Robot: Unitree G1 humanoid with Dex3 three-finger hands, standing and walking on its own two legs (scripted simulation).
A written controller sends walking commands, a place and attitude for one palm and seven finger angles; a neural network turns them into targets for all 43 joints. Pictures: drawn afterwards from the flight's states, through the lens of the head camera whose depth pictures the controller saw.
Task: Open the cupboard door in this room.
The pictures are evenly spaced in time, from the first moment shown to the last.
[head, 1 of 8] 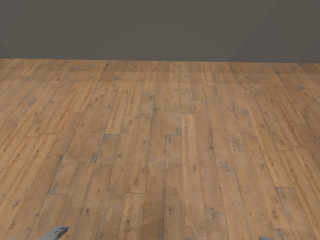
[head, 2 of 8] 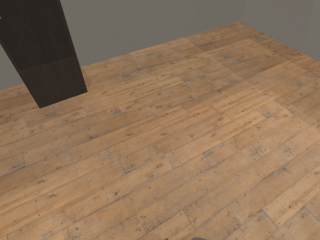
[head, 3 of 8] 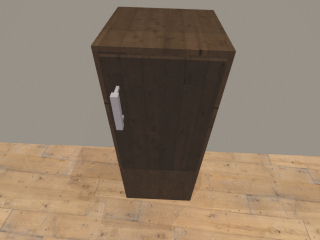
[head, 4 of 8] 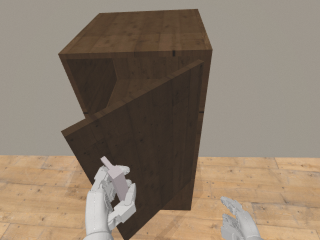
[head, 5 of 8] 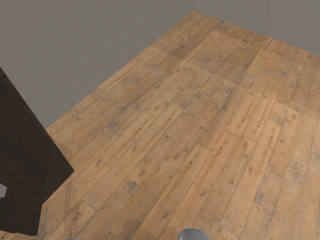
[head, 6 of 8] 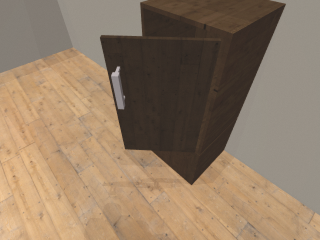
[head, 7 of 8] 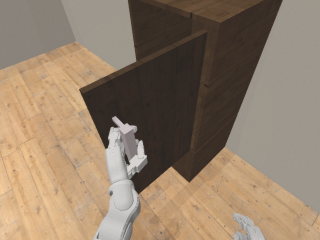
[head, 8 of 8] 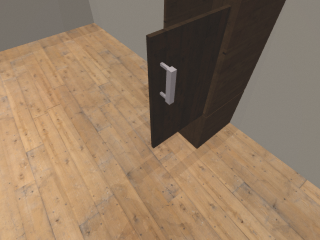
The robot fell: no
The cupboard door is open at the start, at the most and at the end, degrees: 0 89 89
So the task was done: yes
